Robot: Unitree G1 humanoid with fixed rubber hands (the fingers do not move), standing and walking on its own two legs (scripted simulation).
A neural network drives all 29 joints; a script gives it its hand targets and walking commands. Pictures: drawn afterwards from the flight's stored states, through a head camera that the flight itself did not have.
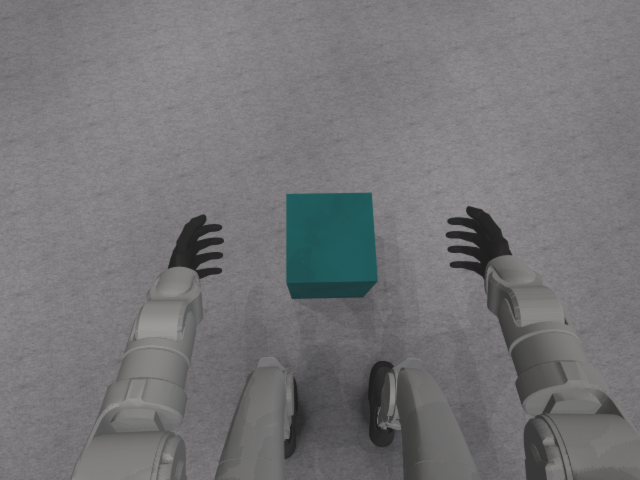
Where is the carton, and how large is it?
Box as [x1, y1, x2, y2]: [286, 193, 377, 298]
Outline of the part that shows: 286,194 286,282 291,297 308,298 363,296 377,280 371,193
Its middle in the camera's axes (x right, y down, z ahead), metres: +0.03 +0.02 +1.00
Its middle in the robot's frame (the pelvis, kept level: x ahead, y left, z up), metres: +0.51 +0.01 -0.56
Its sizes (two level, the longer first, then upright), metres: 0.210 0.200 0.250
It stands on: the floor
